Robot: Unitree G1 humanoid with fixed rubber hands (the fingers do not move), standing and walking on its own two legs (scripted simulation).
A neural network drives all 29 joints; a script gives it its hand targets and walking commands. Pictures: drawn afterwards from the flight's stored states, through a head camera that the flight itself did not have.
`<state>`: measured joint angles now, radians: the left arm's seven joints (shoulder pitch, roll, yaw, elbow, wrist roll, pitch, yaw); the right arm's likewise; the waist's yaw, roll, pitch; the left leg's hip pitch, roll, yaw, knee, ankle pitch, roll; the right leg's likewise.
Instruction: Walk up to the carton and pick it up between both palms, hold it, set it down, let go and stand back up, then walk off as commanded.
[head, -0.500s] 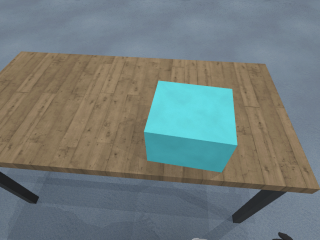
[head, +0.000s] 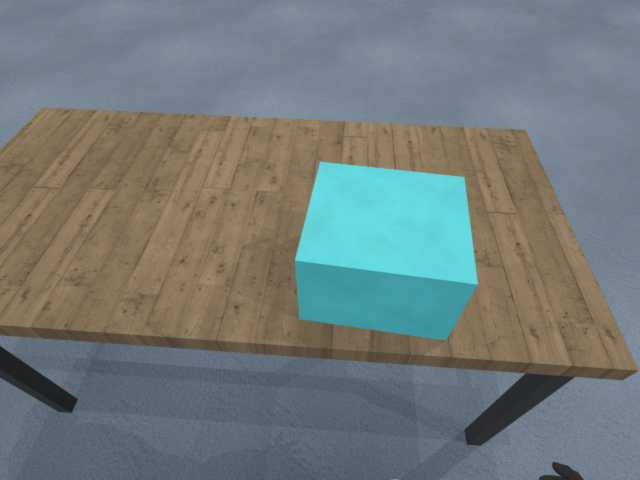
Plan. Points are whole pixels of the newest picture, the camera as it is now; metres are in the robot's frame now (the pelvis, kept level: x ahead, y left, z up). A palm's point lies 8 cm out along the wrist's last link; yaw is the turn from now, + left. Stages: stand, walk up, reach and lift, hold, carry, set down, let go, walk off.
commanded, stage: walk up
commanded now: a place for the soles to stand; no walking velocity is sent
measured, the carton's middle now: (381, 248) +0.48 -0.08 -0.03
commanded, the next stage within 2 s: none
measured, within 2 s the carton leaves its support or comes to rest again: neither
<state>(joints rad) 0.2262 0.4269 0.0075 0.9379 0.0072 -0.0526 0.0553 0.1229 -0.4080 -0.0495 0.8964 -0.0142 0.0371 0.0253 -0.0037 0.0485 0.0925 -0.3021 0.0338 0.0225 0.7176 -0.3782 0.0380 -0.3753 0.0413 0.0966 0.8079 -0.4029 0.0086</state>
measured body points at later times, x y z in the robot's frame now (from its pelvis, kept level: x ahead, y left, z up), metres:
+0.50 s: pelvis -0.03 +0.05 +0.00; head +0.02 +0.07 +0.45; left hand +0.04 +0.39 -0.12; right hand +0.08 -0.28 -0.10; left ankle -0.03 +0.11 -0.72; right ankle +0.01 -0.14 -0.67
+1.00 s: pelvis -0.03 +0.02 +0.00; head +0.01 +0.01 +0.44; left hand +0.06 +0.36 -0.10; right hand +0.08 -0.31 -0.12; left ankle -0.03 +0.12 -0.72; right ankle +0.01 -0.14 -0.72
